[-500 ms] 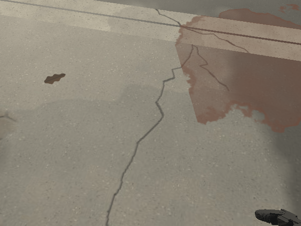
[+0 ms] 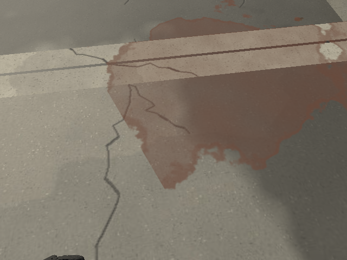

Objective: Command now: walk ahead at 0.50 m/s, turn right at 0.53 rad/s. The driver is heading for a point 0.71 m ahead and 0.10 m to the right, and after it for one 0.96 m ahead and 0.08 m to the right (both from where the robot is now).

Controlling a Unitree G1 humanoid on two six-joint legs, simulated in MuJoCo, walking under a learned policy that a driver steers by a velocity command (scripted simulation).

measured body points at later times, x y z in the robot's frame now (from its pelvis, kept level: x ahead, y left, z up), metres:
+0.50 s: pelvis +0.30 -0.01 +0.00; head +0.32 -0.02 +0.45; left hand +0.41 +0.27 -0.10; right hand +0.46 -0.29 -0.07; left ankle +0.45 +0.07 -0.72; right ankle +0.14 -0.09 -0.72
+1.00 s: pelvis +0.56 -0.10 +0.01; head +0.58 -0.11 +0.46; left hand +0.86 +0.04 -0.05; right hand +0.45 -0.36 -0.12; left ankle +0.45 +0.08 -0.72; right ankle +0.64 -0.24 -0.72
